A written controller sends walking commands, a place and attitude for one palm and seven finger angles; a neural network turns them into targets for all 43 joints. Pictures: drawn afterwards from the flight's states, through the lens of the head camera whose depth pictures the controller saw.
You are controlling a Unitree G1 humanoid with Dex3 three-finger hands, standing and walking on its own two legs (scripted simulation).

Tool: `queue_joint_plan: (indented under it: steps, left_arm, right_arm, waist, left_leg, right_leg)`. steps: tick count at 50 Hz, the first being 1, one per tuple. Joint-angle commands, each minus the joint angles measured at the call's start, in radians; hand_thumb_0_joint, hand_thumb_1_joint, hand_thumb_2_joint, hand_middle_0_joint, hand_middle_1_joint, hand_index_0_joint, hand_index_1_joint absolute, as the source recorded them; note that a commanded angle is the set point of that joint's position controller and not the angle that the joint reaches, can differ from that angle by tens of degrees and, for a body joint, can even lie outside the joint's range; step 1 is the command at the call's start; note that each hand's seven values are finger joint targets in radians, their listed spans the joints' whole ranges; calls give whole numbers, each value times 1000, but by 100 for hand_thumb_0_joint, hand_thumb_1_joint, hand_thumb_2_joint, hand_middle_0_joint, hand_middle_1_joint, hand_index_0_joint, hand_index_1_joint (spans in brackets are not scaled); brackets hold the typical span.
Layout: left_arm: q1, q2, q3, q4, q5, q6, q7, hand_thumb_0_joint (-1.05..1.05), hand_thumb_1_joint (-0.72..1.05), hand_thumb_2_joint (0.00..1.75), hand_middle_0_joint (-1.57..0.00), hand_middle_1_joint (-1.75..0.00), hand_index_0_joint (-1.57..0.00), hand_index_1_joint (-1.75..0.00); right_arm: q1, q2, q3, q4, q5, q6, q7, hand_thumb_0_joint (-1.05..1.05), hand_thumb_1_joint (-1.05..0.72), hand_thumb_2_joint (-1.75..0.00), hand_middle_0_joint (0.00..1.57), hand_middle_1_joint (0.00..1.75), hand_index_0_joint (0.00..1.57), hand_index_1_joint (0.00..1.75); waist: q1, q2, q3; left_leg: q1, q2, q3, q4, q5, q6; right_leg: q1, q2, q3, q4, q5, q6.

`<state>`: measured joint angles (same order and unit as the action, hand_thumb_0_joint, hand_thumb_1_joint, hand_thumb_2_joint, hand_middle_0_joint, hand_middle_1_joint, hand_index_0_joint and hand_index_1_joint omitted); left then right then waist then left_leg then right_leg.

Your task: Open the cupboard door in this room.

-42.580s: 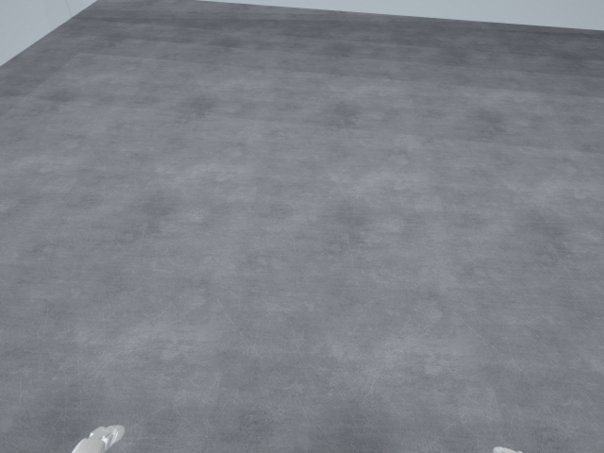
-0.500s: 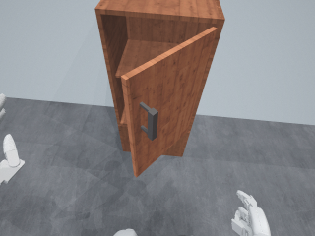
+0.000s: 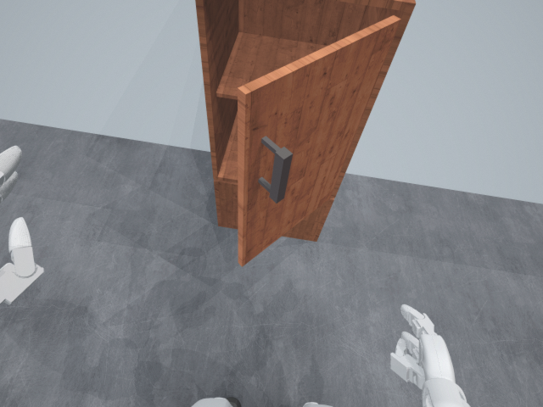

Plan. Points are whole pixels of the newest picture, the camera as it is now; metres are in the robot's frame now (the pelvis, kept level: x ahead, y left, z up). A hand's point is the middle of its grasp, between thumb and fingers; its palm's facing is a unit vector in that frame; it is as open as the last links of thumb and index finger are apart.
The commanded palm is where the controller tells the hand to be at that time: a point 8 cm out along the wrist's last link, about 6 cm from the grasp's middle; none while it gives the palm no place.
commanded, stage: stop stepping back and stand still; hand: left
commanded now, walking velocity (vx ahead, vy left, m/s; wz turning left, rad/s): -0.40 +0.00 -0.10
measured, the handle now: (272, 170) +0.50 +0.04 +0.00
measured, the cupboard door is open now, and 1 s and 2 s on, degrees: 50 50 50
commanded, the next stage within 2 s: let the arm hang, fingers relaxed in 1.32 s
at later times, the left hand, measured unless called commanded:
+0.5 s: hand out of the picture +0.09 +0.22 +0.17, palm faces +0.41 -0.80 -0.45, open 7.4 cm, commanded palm +0.04 +0.26 +0.18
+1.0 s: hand out of the picture +0.03 +0.27 +0.16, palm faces +0.42 -0.77 -0.48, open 7.4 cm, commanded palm -0.02 +0.30 +0.18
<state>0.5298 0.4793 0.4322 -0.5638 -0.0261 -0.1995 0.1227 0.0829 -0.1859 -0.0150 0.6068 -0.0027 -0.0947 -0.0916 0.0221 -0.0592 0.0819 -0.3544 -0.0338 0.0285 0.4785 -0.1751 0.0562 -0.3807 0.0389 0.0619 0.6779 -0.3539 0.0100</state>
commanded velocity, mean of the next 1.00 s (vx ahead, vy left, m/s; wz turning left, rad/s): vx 0.11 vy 0.04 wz -0.01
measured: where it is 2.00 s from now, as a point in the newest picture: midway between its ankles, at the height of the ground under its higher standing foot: outside the picture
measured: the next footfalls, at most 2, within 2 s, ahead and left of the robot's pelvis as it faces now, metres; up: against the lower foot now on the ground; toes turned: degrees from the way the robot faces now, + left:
right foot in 0.30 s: -0.14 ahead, -0.12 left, +0.00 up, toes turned -4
left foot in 0.56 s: -0.09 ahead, +0.11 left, +0.00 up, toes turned +4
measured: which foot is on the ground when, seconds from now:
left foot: down 0.00-0.30, up 0.32-0.54, down 0.56-1.00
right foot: up 0.00-0.28, down 0.30-1.00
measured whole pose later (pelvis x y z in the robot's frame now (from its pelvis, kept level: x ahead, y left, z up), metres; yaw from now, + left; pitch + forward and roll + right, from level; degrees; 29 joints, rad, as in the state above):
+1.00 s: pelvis -0.16 +0.00 +0.00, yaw -2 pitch -1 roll -1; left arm 0.56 0.39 0.42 -0.41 -0.04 -0.22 0.14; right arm 0.20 -0.20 0.02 0.62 0.00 -0.13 -0.08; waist 0.01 0.02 -0.01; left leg -0.25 0.04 0.09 0.47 -0.20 0.01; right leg -0.18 0.00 -0.03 0.45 -0.25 0.00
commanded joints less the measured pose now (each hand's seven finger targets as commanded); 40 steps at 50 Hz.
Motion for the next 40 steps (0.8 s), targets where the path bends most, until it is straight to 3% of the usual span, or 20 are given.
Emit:
queue_joint_plan:
  steps: [1,4,8,11,12,13,14,15,16,17,18,19,22,26,29,31,32,33,37,40]
  left_arm:
    - [55,142,144,-280,-29,-76,25,0,90,90,-20,-30,-20,-30]
    - [85,109,112,-258,-29,-28,26,0,90,90,-20,-30,-20,-30]
    - [95,104,119,-195,-44,21,43,0,90,90,-20,-30,-20,-30]
    - [43,137,132,-190,-31,27,62,0,90,90,-20,-30,-20,-30]
    - [47,116,107,-179,-31,23,60,0,90,90,-20,-30,-20,-30]
    - [50,136,108,-182,-27,20,56,0,90,90,-20,-30,-20,-30]
    - [53,175,122,-210,-27,10,53,0,90,90,-20,-30,-20,-30]
    - [26,197,126,-271,-34,4,52,0,90,90,-20,-30,-20,-30]
    - [-23,231,169,-296,-29,-18,61,0,90,90,-20,-30,-20,-30]
    - [-60,241,161,-310,-27,-32,52,0,90,90,-20,-30,-20,-30]
    - [-48,155,127,-202,-34,-30,47,0,90,90,-20,-30,-20,-30]
    - [-36,130,101,-166,-27,-25,45,0,90,90,-20,-30,-20,-30]
    - [-34,124,98,-54,-6,-36,50,0,90,90,-20,-30,-20,-30]
    - [-33,104,91,20,-6,-45,54,0,90,90,-20,-30,-20,-30]
    - [-46,134,111,-82,-8,-73,50,0,90,90,-20,-30,-20,-30]
    - [-1,163,133,-107,-5,-79,40,0,90,90,-20,-30,-20,-30]
    - [-9,131,106,-130,-4,-80,34,0,90,90,-20,-30,-20,-30]
    - [3,129,111,-139,-7,-80,36,0,90,90,-20,-30,-20,-30]
    - [56,145,147,-122,-14,-87,44,0,90,90,-20,-30,-20,-30]
    - [73,129,157,-73,-20,-85,45,0,90,90,-20,-30,-20,-30]
  right_arm:
    - [27,-141,-53,-134,-17,-85,23,0,-90,-90,20,30,20,30]
    - [13,-149,-54,-135,-2,-86,42,0,-90,-90,20,30,20,30]
    - [4,-146,-32,-150,-2,-81,27,0,-90,-90,20,30,20,30]
    - [-15,-154,-28,-162,-16,-71,7,0,-90,-90,20,30,20,30]
    - [-12,-140,-22,-160,-13,-65,7,0,-90,-90,20,30,20,30]
    - [-1,-128,-21,-159,-10,-57,9,0,-90,-90,20,30,20,30]
    - [3,-120,-21,-148,-11,-47,11,0,-90,-90,20,30,20,30]
    - [-8,-124,-13,-139,-17,-42,9,0,-90,-90,20,30,20,30]
    - [-15,-132,-2,-127,-29,-45,16,0,-90,-90,20,30,20,30]
    - [33,-136,-5,-113,-24,-46,33,0,-90,-90,20,30,20,30]
    - [62,-128,-19,-100,-2,-54,23,0,-90,-90,20,30,20,30]
    - [40,-140,-25,-108,1,-62,12,0,-90,-90,20,30,20,30]
    - [26,-133,-16,-94,-1,-79,-17,0,-90,-90,20,30,20,30]
    - [75,-146,-25,-81,5,-108,-31,0,-90,-90,20,30,20,30]
    - [96,-184,-43,-112,10,-105,-15,0,-90,-90,20,30,20,30]
    - [101,-162,-27,-104,0,-104,-2,0,-90,-90,20,30,20,30]
    - [80,-154,-23,-106,2,-107,6,0,-90,-90,20,30,20,30]
    - [80,-164,-29,-111,6,-109,11,0,-90,-90,20,30,20,30]
    - [73,-148,-28,-116,6,-104,21,0,-90,-90,20,30,20,30]
    - [70,-137,-26,-118,4,-89,21,0,-90,-90,20,30,20,30]
  waist:
    - [4,294,-365]
    - [-10,205,-322]
    - [-33,237,-214]
    - [-26,320,-172]
    - [-25,286,-174]
    - [-31,166,-180]
    - [-29,-52,-193]
    - [-9,-139,-151]
    - [-14,-31,-143]
    - [-35,-106,-218]
    - [-46,-64,-206]
    - [-52,-49,-155]
    - [-30,6,-74]
    - [-24,4,-101]
    - [-31,114,-212]
    - [-39,163,-240]
    - [-38,182,-198]
    - [-32,159,-171]
    - [-41,29,-213]
    - [-40,37,-204]
  left_leg:
    - [317,355,-184,-110,879,47]
    - [332,331,-136,-149,699,73]
    - [97,287,-156,-369,-245,46]
    - [-76,203,-100,-444,-525,-33]
    - [-62,145,-46,-366,-489,-73]
    - [16,64,42,-161,-371,-95]
    - [115,16,36,198,-218,-89]
    - [25,7,-32,453,-145,-82]
    - [-97,31,-55,556,-152,-79]
    - [-165,65,-74,605,-116,-91]
    - [-159,57,-43,581,-94,-86]
    - [-160,69,-39,503,-69,-79]
    - [-56,77,29,204,-147,-37]
    - [116,54,64,-86,-101,-1]
    - [264,166,-51,-6,387,32]
    - [250,143,-2,25,530,12]
    - [203,154,-26,-20,443,-1]
    - [164,166,-43,-15,380,5]
    - [111,89,33,67,251,-33]
    - [151,84,22,14,206,-42]
  right_leg:
    - [7,10,10,301,-181,-9]
    - [-33,15,-43,303,-95,12]
    - [104,12,-107,137,-136,11]
    - [326,65,-204,-111,-186,-27]
    - [356,55,-207,-252,-173,-43]
    - [267,-26,-127,-413,-167,-77]
    - [42,-234,146,-564,-224,-150]
    - [-63,-391,316,-620,-185,-211]
    - [-32,-434,303,-596,-40,-235]
    - [62,-442,286,-546,-98,-238]
    - [104,-338,174,-516,-119,-167]
    - [101,-299,150,-495,-69,-145]
    - [92,-281,89,-437,-24,-138]
    - [164,-216,62,-301,163,-84]
    - [170,-118,-33,-95,537,2]
    - [191,-107,-71,-71,613,-5]
    - [182,-85,-101,-85,393,-5]
    - [192,-72,-93,-119,350,-13]
    - [274,-164,21,-202,650,-51]
    - [234,-151,17,-240,569,-43]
